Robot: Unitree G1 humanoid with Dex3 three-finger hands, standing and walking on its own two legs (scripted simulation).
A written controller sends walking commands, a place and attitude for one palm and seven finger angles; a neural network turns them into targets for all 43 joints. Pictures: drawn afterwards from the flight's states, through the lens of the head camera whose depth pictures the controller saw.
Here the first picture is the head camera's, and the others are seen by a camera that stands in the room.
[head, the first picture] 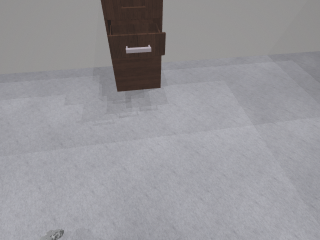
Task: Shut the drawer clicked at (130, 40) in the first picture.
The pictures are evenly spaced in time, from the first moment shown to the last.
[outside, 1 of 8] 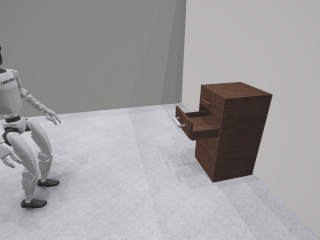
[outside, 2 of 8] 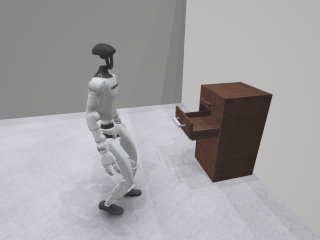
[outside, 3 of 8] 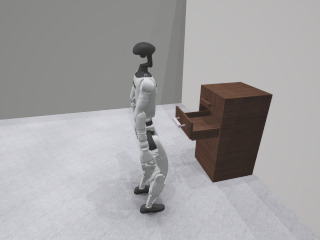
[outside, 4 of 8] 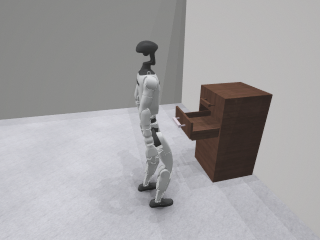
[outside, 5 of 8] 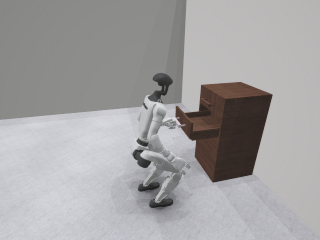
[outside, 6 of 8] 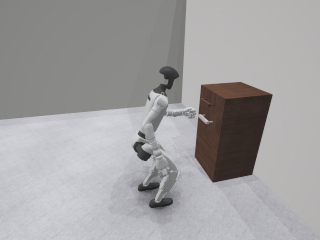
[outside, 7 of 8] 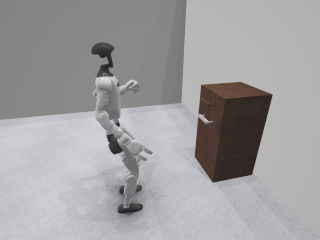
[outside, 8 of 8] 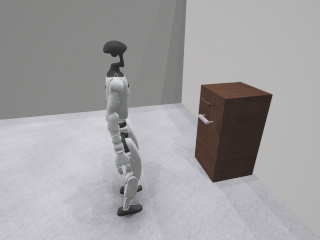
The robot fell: no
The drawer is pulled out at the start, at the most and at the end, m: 0.27 0.27 0.00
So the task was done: yes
